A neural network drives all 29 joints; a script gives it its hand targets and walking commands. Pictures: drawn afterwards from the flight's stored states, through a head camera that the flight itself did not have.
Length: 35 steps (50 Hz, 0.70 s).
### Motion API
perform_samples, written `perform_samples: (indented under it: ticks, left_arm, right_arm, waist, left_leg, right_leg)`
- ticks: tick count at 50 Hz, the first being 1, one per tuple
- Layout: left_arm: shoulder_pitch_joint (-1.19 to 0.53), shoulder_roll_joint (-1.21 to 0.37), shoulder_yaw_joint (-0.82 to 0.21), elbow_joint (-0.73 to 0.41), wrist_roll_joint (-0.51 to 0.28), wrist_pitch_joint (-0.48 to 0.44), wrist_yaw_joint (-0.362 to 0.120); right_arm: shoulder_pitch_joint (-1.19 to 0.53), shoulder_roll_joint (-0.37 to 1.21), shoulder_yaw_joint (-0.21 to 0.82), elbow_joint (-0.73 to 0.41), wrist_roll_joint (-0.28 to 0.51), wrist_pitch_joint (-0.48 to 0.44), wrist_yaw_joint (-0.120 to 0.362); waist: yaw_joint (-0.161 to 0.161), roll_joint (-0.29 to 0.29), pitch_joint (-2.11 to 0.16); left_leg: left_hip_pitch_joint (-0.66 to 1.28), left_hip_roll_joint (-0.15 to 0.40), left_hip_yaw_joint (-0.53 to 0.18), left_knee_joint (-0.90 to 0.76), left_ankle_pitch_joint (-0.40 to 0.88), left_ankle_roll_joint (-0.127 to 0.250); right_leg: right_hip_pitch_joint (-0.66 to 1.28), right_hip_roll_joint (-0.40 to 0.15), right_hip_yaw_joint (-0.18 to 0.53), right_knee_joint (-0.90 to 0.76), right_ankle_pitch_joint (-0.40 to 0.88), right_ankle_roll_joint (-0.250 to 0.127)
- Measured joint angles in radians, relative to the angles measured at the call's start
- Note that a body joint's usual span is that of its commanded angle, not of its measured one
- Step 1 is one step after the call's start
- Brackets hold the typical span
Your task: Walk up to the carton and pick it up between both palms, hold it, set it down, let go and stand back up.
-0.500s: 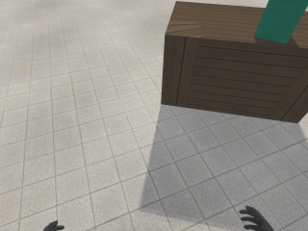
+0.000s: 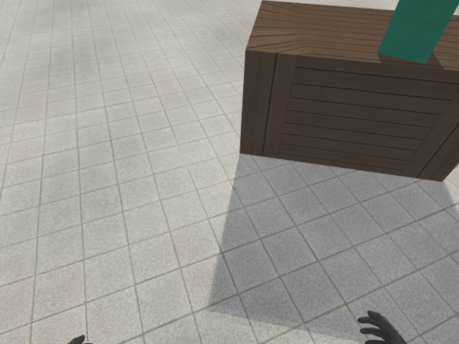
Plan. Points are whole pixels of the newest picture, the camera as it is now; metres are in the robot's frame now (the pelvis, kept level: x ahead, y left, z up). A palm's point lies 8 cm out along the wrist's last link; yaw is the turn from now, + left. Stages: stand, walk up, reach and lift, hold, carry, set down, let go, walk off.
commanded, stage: stand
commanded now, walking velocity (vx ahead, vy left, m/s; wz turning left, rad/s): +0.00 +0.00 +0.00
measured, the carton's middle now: (416, 21) +1.33 -0.83 +0.03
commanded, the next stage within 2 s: walk up in 0.44 s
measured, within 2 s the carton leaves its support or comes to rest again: neither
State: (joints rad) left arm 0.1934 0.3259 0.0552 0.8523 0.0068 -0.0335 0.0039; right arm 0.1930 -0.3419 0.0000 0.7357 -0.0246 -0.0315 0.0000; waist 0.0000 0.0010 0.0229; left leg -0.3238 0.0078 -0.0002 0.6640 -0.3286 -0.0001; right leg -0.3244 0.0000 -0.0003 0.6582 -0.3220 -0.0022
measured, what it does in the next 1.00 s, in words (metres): steps to the right: right foot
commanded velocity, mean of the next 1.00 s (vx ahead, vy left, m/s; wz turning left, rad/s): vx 0.00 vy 0.00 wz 0.00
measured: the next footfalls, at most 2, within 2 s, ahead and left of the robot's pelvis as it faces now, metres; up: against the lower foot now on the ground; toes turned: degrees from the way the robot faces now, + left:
right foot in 0.98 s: +0.12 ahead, -0.23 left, +0.00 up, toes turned -6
left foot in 1.56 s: +0.28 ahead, -0.06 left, +0.00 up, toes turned -5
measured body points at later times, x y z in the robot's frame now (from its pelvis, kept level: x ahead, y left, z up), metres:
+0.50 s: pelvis -0.01 +0.00 +0.01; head +0.00 +0.00 +0.46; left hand +0.09 +0.29 -0.11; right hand +0.12 -0.29 -0.10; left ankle +0.02 +0.12 -0.72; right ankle +0.02 -0.12 -0.72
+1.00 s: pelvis +0.03 -0.11 -0.01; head +0.04 -0.11 +0.44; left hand +0.17 +0.23 -0.09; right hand +0.11 -0.47 -0.08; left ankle +0.02 +0.11 -0.72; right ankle +0.08 -0.23 -0.73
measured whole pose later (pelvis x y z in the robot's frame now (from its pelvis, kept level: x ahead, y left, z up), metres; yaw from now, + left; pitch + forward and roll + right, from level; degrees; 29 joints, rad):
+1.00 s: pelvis +0.03 -0.11 -0.01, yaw -6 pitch -1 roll +2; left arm 0.19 0.45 0.15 0.79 0.02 0.02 -0.14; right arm 0.23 -0.54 -0.03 0.81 -0.04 -0.09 -0.01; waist 0.02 -0.02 0.04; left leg -0.23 0.17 0.03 0.65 -0.39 0.01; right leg -0.40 -0.03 0.00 0.67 -0.27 -0.01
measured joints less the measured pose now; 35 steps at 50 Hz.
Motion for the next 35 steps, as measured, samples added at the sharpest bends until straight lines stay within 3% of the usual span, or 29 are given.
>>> perform_samples:
  ticks: [32,35]
  left_arm:
    - [0.000,0.000,0.000,0.057,0.000,0.000,-0.005]
    - [-0.001,0.018,0.014,0.031,0.008,0.021,-0.051]
  right_arm:
    - [-0.012,0.000,0.000,0.076,0.000,0.000,0.000]
    - [0.001,-0.018,-0.001,0.076,0.000,-0.025,-0.001]
  waist:
    - [0.000,0.000,0.000]
    - [-0.001,-0.008,0.003]
  left_leg:
    - [0.014,0.000,0.000,-0.076,0.055,0.000]
    - [0.038,0.003,0.006,-0.077,0.047,0.002]
  right_leg:
    - [0.015,0.000,0.000,-0.078,0.057,0.000]
    - [-0.006,0.000,0.002,0.035,-0.024,-0.008]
